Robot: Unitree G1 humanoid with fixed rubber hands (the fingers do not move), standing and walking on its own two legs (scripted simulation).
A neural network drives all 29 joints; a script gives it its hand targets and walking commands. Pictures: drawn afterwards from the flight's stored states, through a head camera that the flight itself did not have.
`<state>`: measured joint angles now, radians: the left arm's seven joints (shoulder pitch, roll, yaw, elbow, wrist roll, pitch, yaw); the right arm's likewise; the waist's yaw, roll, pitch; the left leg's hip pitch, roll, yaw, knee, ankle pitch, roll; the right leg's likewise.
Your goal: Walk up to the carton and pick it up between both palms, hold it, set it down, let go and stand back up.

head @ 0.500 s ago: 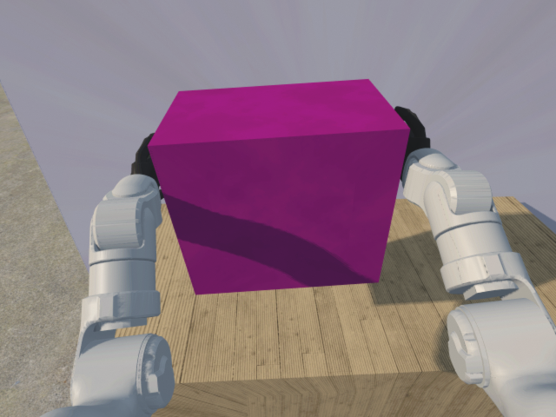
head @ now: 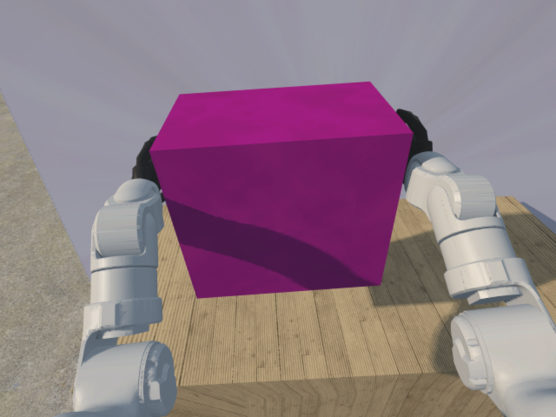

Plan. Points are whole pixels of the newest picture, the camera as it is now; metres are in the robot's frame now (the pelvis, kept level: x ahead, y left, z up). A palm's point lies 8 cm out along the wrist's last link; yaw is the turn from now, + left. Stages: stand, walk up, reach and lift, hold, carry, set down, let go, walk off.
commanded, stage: hold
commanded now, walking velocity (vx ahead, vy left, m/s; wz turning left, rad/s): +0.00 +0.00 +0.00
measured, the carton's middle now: (282, 191) +0.37 +0.00 +0.21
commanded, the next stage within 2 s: none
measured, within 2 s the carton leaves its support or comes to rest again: neither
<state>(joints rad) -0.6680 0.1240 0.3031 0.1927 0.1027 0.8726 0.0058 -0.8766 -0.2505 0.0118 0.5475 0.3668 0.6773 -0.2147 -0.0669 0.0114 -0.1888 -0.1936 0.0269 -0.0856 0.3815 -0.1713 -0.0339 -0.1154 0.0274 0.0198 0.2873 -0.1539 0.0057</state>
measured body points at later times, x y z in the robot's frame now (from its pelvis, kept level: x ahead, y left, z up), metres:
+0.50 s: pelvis +0.00 +0.00 +0.00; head -0.08 +0.01 +0.44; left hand +0.37 +0.18 +0.23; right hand +0.37 -0.19 +0.25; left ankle +0.02 +0.14 -0.75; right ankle +0.00 -0.13 -0.75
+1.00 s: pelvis -0.01 +0.00 +0.00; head -0.09 +0.01 +0.44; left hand +0.37 +0.19 +0.23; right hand +0.37 -0.18 +0.26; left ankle +0.02 +0.14 -0.75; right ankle +0.00 -0.13 -0.75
